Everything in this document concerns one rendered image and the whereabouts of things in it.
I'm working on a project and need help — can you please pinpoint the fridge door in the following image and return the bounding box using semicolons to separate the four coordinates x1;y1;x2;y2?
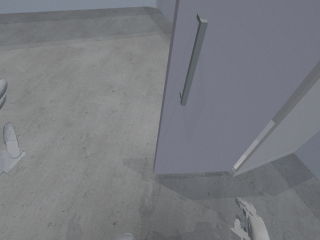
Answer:
153;0;320;174

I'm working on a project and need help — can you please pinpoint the handle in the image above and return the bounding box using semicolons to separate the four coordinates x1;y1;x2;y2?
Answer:
179;13;208;106

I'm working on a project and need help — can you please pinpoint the left robot hand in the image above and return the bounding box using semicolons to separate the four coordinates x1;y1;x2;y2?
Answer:
0;79;25;175

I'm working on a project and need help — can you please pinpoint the right robot hand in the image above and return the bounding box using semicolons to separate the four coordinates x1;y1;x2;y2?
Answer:
231;197;270;240

